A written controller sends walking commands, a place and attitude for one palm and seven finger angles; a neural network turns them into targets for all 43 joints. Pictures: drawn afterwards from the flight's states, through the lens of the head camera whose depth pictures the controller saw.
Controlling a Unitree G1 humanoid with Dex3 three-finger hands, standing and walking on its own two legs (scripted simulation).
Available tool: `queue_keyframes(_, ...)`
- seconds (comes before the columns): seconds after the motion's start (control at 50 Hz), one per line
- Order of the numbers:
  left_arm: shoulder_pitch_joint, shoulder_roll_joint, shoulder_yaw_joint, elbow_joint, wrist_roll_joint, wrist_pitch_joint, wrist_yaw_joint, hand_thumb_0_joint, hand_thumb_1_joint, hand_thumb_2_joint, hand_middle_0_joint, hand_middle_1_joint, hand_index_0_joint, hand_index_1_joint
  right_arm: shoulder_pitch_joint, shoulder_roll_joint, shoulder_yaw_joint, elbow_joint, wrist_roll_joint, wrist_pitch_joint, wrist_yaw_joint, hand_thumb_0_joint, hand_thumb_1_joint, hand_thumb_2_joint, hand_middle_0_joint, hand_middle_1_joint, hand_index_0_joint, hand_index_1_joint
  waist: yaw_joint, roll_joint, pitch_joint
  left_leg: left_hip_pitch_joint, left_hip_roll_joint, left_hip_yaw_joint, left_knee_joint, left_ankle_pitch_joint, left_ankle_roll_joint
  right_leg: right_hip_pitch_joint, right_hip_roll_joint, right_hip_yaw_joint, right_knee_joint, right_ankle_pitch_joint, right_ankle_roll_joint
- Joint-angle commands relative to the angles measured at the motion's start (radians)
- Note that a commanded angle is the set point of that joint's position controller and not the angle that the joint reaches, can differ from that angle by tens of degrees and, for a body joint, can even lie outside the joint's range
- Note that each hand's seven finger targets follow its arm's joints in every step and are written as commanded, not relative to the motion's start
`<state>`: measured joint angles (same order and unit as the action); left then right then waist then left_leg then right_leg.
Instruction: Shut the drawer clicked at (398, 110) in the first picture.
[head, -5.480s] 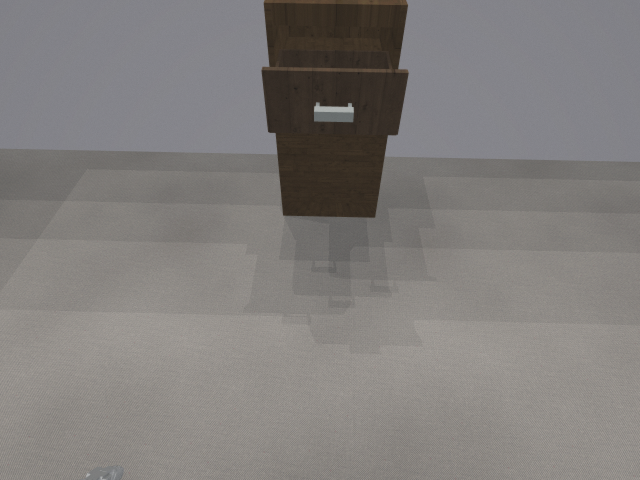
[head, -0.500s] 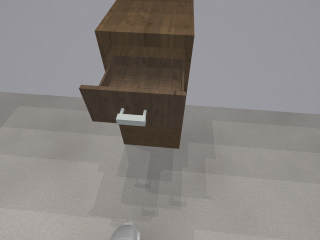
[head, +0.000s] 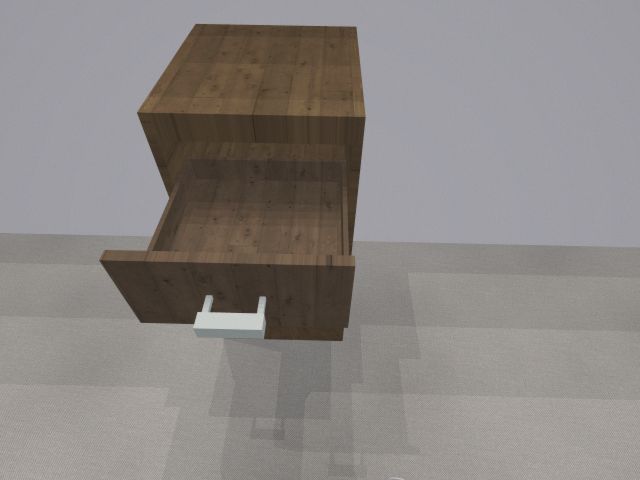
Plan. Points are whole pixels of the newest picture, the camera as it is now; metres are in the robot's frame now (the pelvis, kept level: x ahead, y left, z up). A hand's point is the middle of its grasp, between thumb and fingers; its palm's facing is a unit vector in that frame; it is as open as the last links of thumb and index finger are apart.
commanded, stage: come to a stop and stand still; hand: left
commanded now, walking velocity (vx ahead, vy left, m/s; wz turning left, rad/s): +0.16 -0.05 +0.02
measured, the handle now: (233, 313) +0.37 +0.16 -0.06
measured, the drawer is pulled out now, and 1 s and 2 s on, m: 0.30 0.30 0.30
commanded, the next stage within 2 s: none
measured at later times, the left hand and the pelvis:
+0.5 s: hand out of the picture +0.08 +0.18 -0.17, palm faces +0.07 -0.96 -0.26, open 7.3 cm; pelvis +0.05 -0.01 +0.00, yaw +0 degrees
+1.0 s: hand out of the picture +0.03 +0.23 -0.17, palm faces +0.05 -0.97 -0.25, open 7.3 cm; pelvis +0.05 +0.04 -0.01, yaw +0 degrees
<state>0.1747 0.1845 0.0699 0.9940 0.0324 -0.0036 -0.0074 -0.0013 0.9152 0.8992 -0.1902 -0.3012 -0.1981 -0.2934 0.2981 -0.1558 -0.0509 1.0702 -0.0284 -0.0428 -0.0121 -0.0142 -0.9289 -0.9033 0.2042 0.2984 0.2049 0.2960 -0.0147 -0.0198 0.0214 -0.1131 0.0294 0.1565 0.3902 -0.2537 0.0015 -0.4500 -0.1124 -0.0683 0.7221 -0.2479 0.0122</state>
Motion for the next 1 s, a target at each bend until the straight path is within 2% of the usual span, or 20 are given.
queue_keyframes(0.0, 0.108, 0.035, 0.0, 0.001, -0.002, -0.022, -0.004, 0.0, 0.9, 0.9, -0.2, -0.3, -0.2, -0.3, 0.023, -0.132, -0.031, -0.031, -0.002, -0.001, -0.005, 0.0, -0.9, -0.9, 0.2, 0.3, 0.2, 0.3, 0.038, 0.09, 0.041, -0.143, 0.205, -0.148, -0.037, 0.03, 0.112, 0.228, 0.067, -0.065, -0.197, 0.068, -0.002)
queue_keyframes(0.02, 0.175, 0.069, 0.006, 0.024, -0.001, -0.033, 0.001, 0.0, 0.9, 0.9, -0.2, -0.3, -0.2, -0.3, 0.03, -0.108, -0.024, -0.026, 0.004, -0.003, -0.003, 0.0, -0.9, -0.9, 0.2, 0.3, 0.2, 0.3, 0.068, 0.025, 0.015, -0.195, 0.154, -0.104, 0.083, -0.015, 0.073, 0.35, 0.038, -0.013, -0.271, 0.08, -0.015)
queue_keyframes(0.04, 0.251, 0.144, 0.019, 0.05, 0.004, -0.047, 0.01, 0.0, 0.9, 0.9, -0.2, -0.3, -0.2, -0.3, 0.049, -0.056, -0.011, -0.033, 0.011, -0.006, 0.0, 0.0, -0.9, -0.9, 0.2, 0.3, 0.2, 0.3, 0.089, -0.158, -0.039, -0.346, 0.053, -0.014, 0.297, -0.152, 0.022, 0.499, -0.136, 0.211, -0.327, 0.159, -0.079)
queue_keyframes(0.06, 0.3, 0.207, 0.023, 0.052, -0.009, -0.046, 0.016, 0.0, 0.9, 0.9, -0.2, -0.3, -0.2, -0.3, 0.04, -0.043, 0.001, -0.059, 0.015, 0.0, -0.001, 0.0, -0.9, -0.9, 0.2, 0.3, 0.2, 0.3, 0.097, -0.25, -0.068, -0.415, -0.003, -0.017, 0.483, -0.376, -0.005, 0.518, -0.297, 0.394, -0.418, 0.362, -0.173)
queue_keyframes(0.08, 0.261, 0.186, 0.012, 0.05, -0.018, -0.055, 0.021, 0.0, 0.9, 0.9, -0.2, -0.3, -0.2, -0.3, 0.044, -0.067, 0.0, -0.046, 0.014, 0.014, -0.01, 0.0, -0.9, -0.9, 0.2, 0.3, 0.2, 0.3, 0.08, -0.268, -0.108, -0.346, 0.024, -0.126, 0.563, -0.363, -0.006, 0.435, -0.292, 0.392, -0.427, 0.569, -0.186)
queue_keyframes(0.14, 0.083, 0.125, -0.008, 0.017, -0.013, -0.043, 0.044, 0.0, 0.9, 0.9, -0.2, -0.3, -0.2, -0.3, 0.065, -0.035, 0.008, 0.007, 0.026, 0.035, -0.023, 0.0, -0.9, -0.9, 0.2, 0.3, 0.2, 0.3, 0.017, -0.064, -0.073, -0.267, 0.043, -0.153, 0.547, -0.262, -0.033, 0.346, -0.239, 0.2, -0.34, 0.875, -0.205)
queue_keyframes(0.18, 0.072, 0.128, 0.0, 0.009, -0.01, -0.027, 0.052, 0.0, 0.9, 0.9, -0.2, -0.3, -0.2, -0.3, 0.064, -0.029, 0.002, 0.006, 0.028, 0.061, -0.024, 0.0, -0.9, -0.9, 0.2, 0.3, 0.2, 0.3, 0.016, -0.065, -0.074, -0.246, 0.021, -0.139, 0.521, -0.225, -0.045, 0.311, -0.224, 0.146, -0.333, 0.848, -0.202)
queue_keyframes(0.3, 0.076, 0.159, 0.017, -0.005, -0.007, 0.004, 0.063, 0.0, 0.9, 0.9, -0.2, -0.3, -0.2, -0.3, -0.008, -0.07, -0.021, -0.053, 0.02, 0.097, -0.012, 0.0, -0.9, -0.9, 0.2, 0.3, 0.2, 0.3, 0.039, -0.13, -0.053, -0.301, -0.003, -0.156, 0.58, -0.189, -0.057, 0.293, -0.238, 0.163, -0.364, 0.696, -0.226)
queue_keyframes(0.4, 0.068, 0.169, 0.022, -0.015, 0.001, 0.013, 0.056, 0.0, 0.9, 0.9, -0.2, -0.3, -0.2, -0.3, -0.056, -0.059, -0.019, -0.083, 0.025, 0.083, -0.007, 0.0, -0.9, -0.9, 0.2, 0.3, 0.2, 0.3, 0.046, -0.169, -0.061, -0.216, -0.013, -0.128, 0.39, -0.17, -0.046, 0.263, -0.202, 0.171, -0.376, 0.474, -0.21)
queue_keyframes(0.44, 0.055, 0.174, 0.025, -0.017, -0.001, 0.015, 0.054, 0.0, 0.9, 0.9, -0.2, -0.3, -0.2, -0.3, -0.026, -0.058, -0.014, -0.077, 0.023, 0.073, -0.008, 0.0, -0.9, -0.9, 0.2, 0.3, 0.2, 0.3, 0.026, -0.158, -0.07, -0.143, -0.019, -0.111, 0.226, -0.086, -0.041, 0.253, -0.177, 0.165, -0.35, 0.373, -0.177)
queue_keyframes(0.46, 0.106, 0.191, 0.001, -0.028, -0.002, -0.007, 0.093, 0.0, 0.9, 0.9, -0.2, -0.3, -0.2, -0.3, -0.011, -0.131, -0.023, -0.152, 0.028, 0.05, -0.002, 0.0, -0.9, -0.9, 0.2, 0.3, 0.2, 0.3, -0.016, -0.012, -0.229, -0.126, -0.035, -0.072, 0.203, -0.105, -0.049, 0.395, -0.193, 0.242, -0.231, 0.692, -0.142)
queue_keyframes(0.48, 0.103, 0.207, 0.004, -0.066, -0.006, -0.004, 0.088, 0.0, 0.9, 0.9, -0.2, -0.3, -0.2, -0.3, -0.019, -0.079, -0.015, -0.175, 0.024, 0.046, 0.0, 0.0, -0.9, -0.9, 0.2, 0.3, 0.2, 0.3, 0.0, 0.03, -0.24, -0.102, -0.019, -0.092, 0.1, -0.051, -0.019, 0.348, -0.157, 0.171, -0.18, 0.424, -0.124)
queue_keyframes(0.5, 0.072, 0.16, -0.009, -0.072, -0.013, 0.004, 0.08, 0.0, 0.9, 0.9, -0.2, -0.3, -0.2, -0.3, -0.004, -0.108, -0.005, -0.184, 0.014, 0.042, 0.002, 0.0, -0.9, -0.9, 0.2, 0.3, 0.2, 0.3, -0.017, 0.155, -0.174, -0.073, 0.028, -0.115, 0.012, 0.026, -0.009, 0.271, -0.083, 0.092, -0.139, 0.2, -0.09)
queue_keyframes(0.52, 0.095, 0.116, -0.019, -0.08, -0.018, 0.011, 0.07, 0.0, 0.9, 0.9, -0.2, -0.3, -0.2, -0.3, -0.027, -0.153, -0.007, -0.207, 0.006, 0.044, 0.0, 0.0, -0.9, -0.9, 0.2, 0.3, 0.2, 0.3, 0.009, 0.233, -0.077, -0.151, 0.133, -0.24, 0.001, 0.094, 0.037, 0.184, -0.006, 0.03, -0.131, 0.004, -0.05)
queue_keyframes(0.54, 0.118, 0.096, -0.02, -0.083, -0.012, 0.02, 0.064, 0.0, 0.9, 0.9, -0.2, -0.3, -0.2, -0.3, -0.065, -0.169, -0.003, -0.239, 0.0, 0.053, 0.001, 0.0, -0.9, -0.9, 0.2, 0.3, 0.2, 0.3, 0.031, 0.194, 0.013, -0.256, 0.176, -0.28, -0.036, 0.006, 0.077, 0.163, 0.035, 0.001, -0.148, -0.106, -0.044)
queue_keyframes(0.58, 0.118, 0.092, -0.034, -0.08, -0.001, 0.035, 0.05, 0.0, 0.9, 0.9, -0.2, -0.3, -0.2, -0.3, -0.106, -0.175, 0.001, -0.264, 0.007, 0.05, 0.001, 0.0, -0.9, -0.9, 0.2, 0.3, 0.2, 0.3, 0.031, 0.227, 0.131, -0.377, 0.149, -0.324, -0.141, -0.2, 0.079, 0.17, 0.064, -0.007, -0.104, -0.117, -0.033)
queue_keyframes(0.6, 0.136, 0.094, -0.035, -0.079, 0.0, 0.034, 0.044, 0.0, 0.9, 0.9, -0.2, -0.3, -0.2, -0.3, -0.103, -0.172, 0.004, -0.266, 0.004, 0.048, 0.002, 0.0, -0.9, -0.9, 0.2, 0.3, 0.2, 0.3, 0.036, 0.23, 0.117, -0.359, 0.141, -0.319, -0.149, -0.203, 0.079, 0.176, 0.07, -0.002, -0.099, -0.093, -0.035)
queue_keyframes(0.68, 0.178, 0.089, -0.044, -0.079, -0.005, 0.023, 0.036, 0.0, 0.9, 0.9, -0.2, -0.3, -0.2, -0.3, -0.087, -0.182, 0.009, -0.261, 0.01, 0.048, 0.003, 0.0, -0.9, -0.9, 0.2, 0.3, 0.2, 0.3, 0.037, 0.066, 0.082, -0.312, 0.103, -0.292, -0.128, -0.297, 0.067, 0.192, 0.067, 0.051, -0.183, -0.049, -0.036)
queue_keyframes(0.82, 0.184, 0.095, -0.044, -0.083, -0.005, 0.01, 0.038, 0.0, 0.9, 0.9, -0.2, -0.3, -0.2, -0.3, -0.04, -0.173, 0.006, -0.222, 0.01, 0.043, 0.005, 0.0, -0.9, -0.9, 0.2, 0.3, 0.2, 0.3, 0.02, 0.03, 0.076, -0.236, 0.082, -0.297, -0.135, -0.288, 0.057, 0.129, 0.067, 0.129, -0.241, -0.077, -0.043)
queue_keyframes(0.98, 0.198, 0.087, -0.053, -0.034, -0.012, -0.009, 0.042, 0.0, 0.9, 0.9, -0.2, -0.3, -0.2, -0.3, -0.004, -0.149, 0.022, -0.147, 0.018, 0.02, 0.0, 0.0, -0.9, -0.9, 0.2, 0.3, 0.2, 0.3, 0.016, 0.015, 0.013, -0.143, 0.07, -0.252, -0.092, -0.082, 0.054, 0.181, 0.039, 0.164, -0.273, 0.061, -0.045)
